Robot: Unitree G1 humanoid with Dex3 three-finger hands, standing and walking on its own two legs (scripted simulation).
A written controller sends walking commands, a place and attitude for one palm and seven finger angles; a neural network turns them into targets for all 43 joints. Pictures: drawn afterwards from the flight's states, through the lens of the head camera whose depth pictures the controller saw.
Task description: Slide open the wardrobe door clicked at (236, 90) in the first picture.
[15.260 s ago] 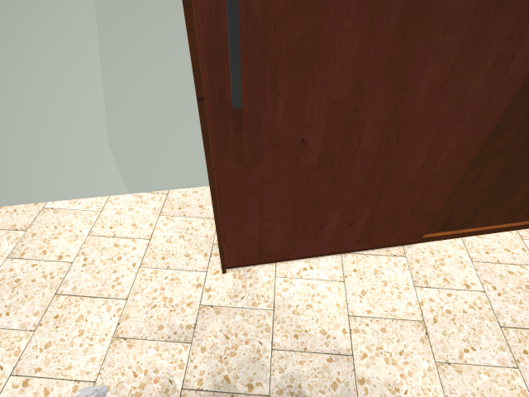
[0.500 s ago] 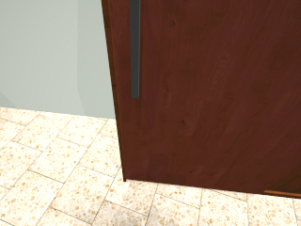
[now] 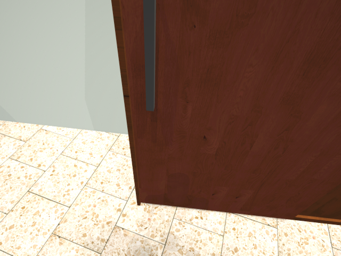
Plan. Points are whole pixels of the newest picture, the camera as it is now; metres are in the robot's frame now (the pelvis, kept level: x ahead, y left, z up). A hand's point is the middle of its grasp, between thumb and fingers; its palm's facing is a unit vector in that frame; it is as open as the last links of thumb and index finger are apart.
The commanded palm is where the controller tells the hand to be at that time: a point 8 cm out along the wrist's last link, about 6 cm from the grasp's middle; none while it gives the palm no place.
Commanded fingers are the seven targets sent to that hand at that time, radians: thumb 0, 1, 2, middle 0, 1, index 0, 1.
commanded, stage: look again from close up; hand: left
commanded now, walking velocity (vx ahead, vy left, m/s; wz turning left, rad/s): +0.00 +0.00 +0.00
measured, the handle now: (151, 51) +0.52 +0.09 +0.24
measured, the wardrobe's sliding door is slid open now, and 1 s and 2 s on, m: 0.00 0.00 0.00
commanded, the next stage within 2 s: raise the hand with hooked fingers in 1.16 s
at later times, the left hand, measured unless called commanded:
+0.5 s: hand out of the picture -0.03 +0.17 -0.18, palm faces +0.01 -0.99 -0.16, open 7.4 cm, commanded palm none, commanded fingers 0.00 0.90 0.90 -0.20 -0.30 -0.20 -0.30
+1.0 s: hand out of the picture +0.01 +0.18 -0.18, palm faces -0.01 -0.98 -0.18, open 7.4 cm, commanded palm none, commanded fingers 0.00 0.90 0.90 -0.20 -0.30 -0.20 -0.30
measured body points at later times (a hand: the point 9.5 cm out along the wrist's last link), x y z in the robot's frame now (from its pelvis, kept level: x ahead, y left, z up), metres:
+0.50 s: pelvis +0.01 +0.00 +0.00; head +0.01 +0.02 +0.45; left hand -0.02 +0.22 -0.16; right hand +0.01 -0.23 -0.15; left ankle +0.08 +0.09 -0.74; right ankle -0.01 -0.13 -0.74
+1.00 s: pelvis +0.02 +0.00 +0.00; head +0.02 +0.02 +0.45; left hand +0.01 +0.23 -0.16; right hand +0.03 -0.23 -0.15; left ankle +0.08 +0.09 -0.74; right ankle -0.01 -0.13 -0.74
